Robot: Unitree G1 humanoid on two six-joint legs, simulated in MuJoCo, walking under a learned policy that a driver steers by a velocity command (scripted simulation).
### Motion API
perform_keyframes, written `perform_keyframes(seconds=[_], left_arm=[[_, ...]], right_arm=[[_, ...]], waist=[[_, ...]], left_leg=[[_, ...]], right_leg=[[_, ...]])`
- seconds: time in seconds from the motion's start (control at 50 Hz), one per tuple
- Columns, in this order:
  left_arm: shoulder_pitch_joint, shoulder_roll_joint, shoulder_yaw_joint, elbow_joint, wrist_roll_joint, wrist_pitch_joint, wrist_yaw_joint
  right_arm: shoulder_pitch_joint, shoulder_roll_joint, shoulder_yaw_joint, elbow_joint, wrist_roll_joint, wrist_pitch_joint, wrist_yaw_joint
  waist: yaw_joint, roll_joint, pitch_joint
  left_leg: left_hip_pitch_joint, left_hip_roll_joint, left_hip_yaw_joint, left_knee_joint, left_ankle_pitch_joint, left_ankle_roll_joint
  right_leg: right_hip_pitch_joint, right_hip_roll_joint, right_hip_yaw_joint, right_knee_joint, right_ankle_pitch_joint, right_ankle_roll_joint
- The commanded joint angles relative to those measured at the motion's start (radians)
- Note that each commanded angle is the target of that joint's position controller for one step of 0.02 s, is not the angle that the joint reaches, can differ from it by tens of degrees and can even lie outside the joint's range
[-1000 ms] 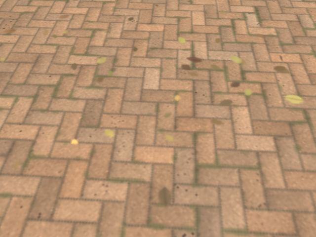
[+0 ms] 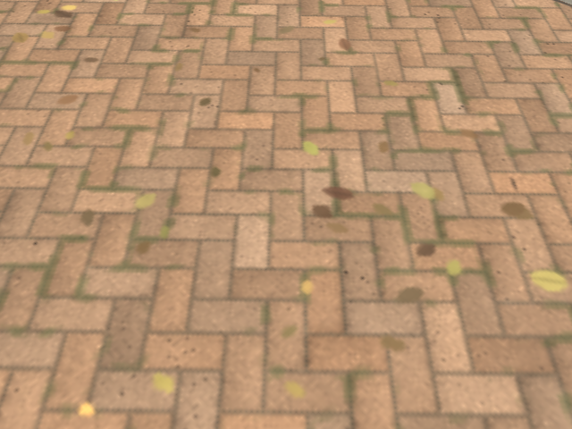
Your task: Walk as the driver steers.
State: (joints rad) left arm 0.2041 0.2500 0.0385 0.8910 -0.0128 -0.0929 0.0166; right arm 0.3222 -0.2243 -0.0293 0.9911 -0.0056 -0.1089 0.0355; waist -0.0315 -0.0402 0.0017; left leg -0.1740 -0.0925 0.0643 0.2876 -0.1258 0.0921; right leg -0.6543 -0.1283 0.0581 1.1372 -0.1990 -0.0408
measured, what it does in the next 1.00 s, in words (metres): walks ahead: right foot, then left foot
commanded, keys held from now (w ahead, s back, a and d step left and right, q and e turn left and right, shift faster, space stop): w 0.94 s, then no key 0.06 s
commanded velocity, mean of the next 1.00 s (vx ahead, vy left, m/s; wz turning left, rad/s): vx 0.49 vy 0.00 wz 0.00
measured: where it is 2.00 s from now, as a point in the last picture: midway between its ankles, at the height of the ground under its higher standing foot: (301, 360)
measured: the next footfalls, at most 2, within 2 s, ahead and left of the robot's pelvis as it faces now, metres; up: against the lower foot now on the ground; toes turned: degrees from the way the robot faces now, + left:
right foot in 0.30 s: +0.34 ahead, -0.17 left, +0.00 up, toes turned -2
left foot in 0.86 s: +0.65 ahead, +0.07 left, +0.00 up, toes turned +4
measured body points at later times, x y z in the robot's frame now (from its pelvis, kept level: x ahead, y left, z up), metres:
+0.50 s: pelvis +0.27 -0.08 +0.00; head +0.29 -0.10 +0.45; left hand +0.33 +0.18 -0.12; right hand +0.36 -0.35 -0.14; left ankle +0.27 +0.08 -0.66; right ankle +0.30 -0.16 -0.74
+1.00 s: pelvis +0.55 -0.01 -0.01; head +0.58 +0.00 +0.44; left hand +0.57 +0.25 -0.16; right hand +0.67 -0.27 -0.13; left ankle +0.61 +0.07 -0.74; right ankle +0.44 -0.16 -0.65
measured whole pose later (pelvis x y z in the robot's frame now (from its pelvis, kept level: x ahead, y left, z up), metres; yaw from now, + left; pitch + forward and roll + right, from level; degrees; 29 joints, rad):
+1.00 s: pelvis +0.55 -0.01 -0.01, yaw +1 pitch +2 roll +0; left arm 0.30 0.25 0.05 0.97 -0.02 -0.10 0.01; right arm 0.16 -0.24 -0.05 0.90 0.00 -0.10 0.04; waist 0.01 -0.02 0.03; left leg -0.36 -0.03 0.06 0.48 -0.14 0.07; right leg -0.39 -0.03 0.03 1.19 -0.39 -0.04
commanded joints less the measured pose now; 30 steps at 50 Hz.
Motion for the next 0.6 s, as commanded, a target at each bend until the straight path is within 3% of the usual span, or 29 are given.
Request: perform_keyframes(seconds=[0.02, 0.12, 0.18, 0.22, 0.26, 0.28, 0.3, 0.32, 0.34, 0.36, 0.38, 0.4, 0.42, 0.44, 0.46, 0.5, 0.6], left_arm=[[0.033, 0.044, 0.013, -0.043, 0.012, 0.005, 0.007], [-0.157, 0.028, 0.005, -0.092, 0.0, -0.008, -0.01], [-0.236, 0.034, 0.001, -0.123, -0.009, -0.012, -0.029], [-0.253, 0.048, 0.004, -0.14, -0.01, -0.02, -0.042], [-0.189, 0.076, 0.015, -0.133, -0.009, -0.029, -0.049], [-0.085, 0.106, 0.033, -0.104, -0.007, -0.032, -0.047], [0.107, 0.167, 0.062, -0.048, -0.005, -0.034, -0.04], [0.272, 0.283, 0.089, -0.021, 0.016, -0.03, -0.035], [0.308, 0.251, 0.08, -0.006, 0.012, -0.025, -0.041], [0.238, 0.173, 0.055, -0.019, 0.006, -0.028, -0.042], [0.143, 0.131, 0.041, -0.043, 0.006, -0.026, -0.04], [0.064, 0.103, 0.031, -0.055, 0.009, -0.025, -0.045], [0.027, 0.075, 0.023, -0.059, 0.014, -0.027, -0.049], [0.021, 0.063, 0.019, -0.05, 0.018, -0.027, -0.053], [0.036, 0.066, 0.02, -0.038, 0.018, -0.03, -0.054], [0.073, 0.094, 0.028, -0.014, 0.018, -0.034, -0.048], [0.145, 0.114, 0.031, 0.02, 0.013, -0.018, -0.021]], right_arm=[[-0.038, -0.131, -0.021, -0.054, 0.001, -0.017, -0.02], [0.06, -0.165, -0.027, -0.031, 0.02, -0.001, -0.036], [0.108, -0.168, -0.029, -0.01, 0.026, 0.011, -0.037], [0.115, -0.174, -0.034, -0.003, 0.026, 0.021, -0.039], [0.091, -0.189, -0.04, -0.006, 0.027, 0.032, -0.041], [0.068, -0.185, -0.037, -0.012, 0.024, 0.037, -0.041], [0.059, -0.151, -0.024, -0.025, 0.012, 0.039, -0.04], [0.134, -0.06, 0.007, -0.053, 0.0, 0.024, -0.035], [0.172, -0.025, 0.02, -0.04, 0.018, -0.003, -0.029], [0.095, -0.142, -0.009, -0.054, 0.042, -0.021, -0.025], [0.012, -0.165, -0.015, -0.08, 0.051, -0.028, -0.025], [-0.028, -0.152, -0.018, -0.085, 0.039, -0.024, -0.031], [-0.032, -0.143, -0.025, -0.086, 0.026, -0.011, -0.036], [-0.013, -0.119, -0.025, -0.081, 0.023, 0.004, -0.037], [0.004, -0.096, -0.023, -0.075, 0.022, 0.016, -0.038], [-0.017, -0.089, -0.026, -0.086, 0.018, 0.029, -0.041], [-0.204, -0.075, -0.028, -0.147, 0.011, 0.026, -0.036]], waist=[[0.046, 0.08, 0.054], [-0.023, 0.083, 0.058], [-0.049, 0.091, 0.079], [-0.042, 0.097, 0.082], [0.005, 0.116, 0.049], [0.065, 0.114, -0.01], [0.141, 0.083, -0.134], [0.15, -0.119, -0.306], [0.139, -0.264, -0.394], [0.135, -0.165, -0.271], [0.11, -0.1, -0.17], [0.077, -0.023, -0.1], [0.047, -0.023, -0.063], [0.025, -0.037, -0.047], [0.015, -0.038, -0.039], [0.006, -0.023, -0.013], [0.046, -0.017, 0.03]], left_leg=[[-0.096, 0.28, -0.212, -0.204, 0.068, 0.17], [0.015, 0.271, -0.161, -0.184, 0.075, 0.123], [0.111, 0.308, -0.17, -0.142, 0.058, 0.118], [0.172, 0.339, -0.184, -0.098, 0.07, 0.107], [0.195, 0.348, -0.185, -0.019, 0.196, 0.087], [0.182, 0.312, -0.152, 0.105, 0.365, 0.066], [0.083, 0.249, -0.099, 0.341, 0.411, 0.035], [-0.275, 0.121, -0.02, 0.748, 0.102, -0.034], [-0.515, 0.025, -0.118, 0.97, -0.418, -0.051], [-0.61, 0.094, -0.189, 1.063, -0.384, -0.028], [-0.615, 0.149, -0.162, 1.048, -0.289, -0.014], [-0.571, 0.191, -0.14, 0.985, -0.208, -0.019], [-0.518, 0.222, -0.141, 0.918, -0.155, -0.023], [-0.466, 0.233, -0.138, 0.885, -0.124, -0.029], [-0.444, 0.233, -0.128, 0.865, -0.107, -0.035], [-0.48, 0.237, -0.121, 0.81, -0.055, -0.05], [-0.558, 0.228, -0.104, 0.526, 0.167, -0.073]], right_leg=[[-0.031, -0.042, 0.001, -0.139, 0.153, 0.028], [0.004, 0.013, -0.044, -0.464, 0.305, 0.039], [-0.003, 0.028, -0.046, -0.553, 0.257, 0.03], [0.008, 0.037, -0.045, -0.597, 0.184, 0.005], [0.119, 0.067, -0.069, -0.636, 0.113, -0.025], [0.265, 0.102, -0.097, -0.659, 0.101, -0.047], [0.528, 0.074, -0.061, -0.642, 0.122, -0.088], [0.935, -0.185, 0.31, -0.657, 0.084, -0.219], [1.073, -0.291, 0.676, -0.821, -0.038, -0.307], [0.973, -0.258, 0.589, -0.839, -0.073, -0.254], [0.832, -0.221, 0.43, -0.849, -0.007, -0.215], [0.688, -0.176, 0.318, -0.886, 0.081, -0.196], [0.597, -0.134, 0.24, -0.921, 0.128, -0.177], [0.539, -0.11, 0.194, -0.952, 0.15, -0.171], [0.51, -0.096, 0.16, -0.971, 0.193, -0.178], [0.498, -0.09, 0.109, -0.995, 0.279, -0.19], [0.543, -0.069, 0.031, -1.022, 0.302, -0.167]])
Velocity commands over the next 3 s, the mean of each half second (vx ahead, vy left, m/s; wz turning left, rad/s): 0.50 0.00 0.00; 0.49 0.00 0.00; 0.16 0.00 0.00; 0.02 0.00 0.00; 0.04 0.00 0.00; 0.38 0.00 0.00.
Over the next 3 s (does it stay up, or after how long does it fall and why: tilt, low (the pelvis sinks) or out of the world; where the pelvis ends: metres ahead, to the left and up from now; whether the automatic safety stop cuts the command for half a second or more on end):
stays up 0.90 -0.07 0.00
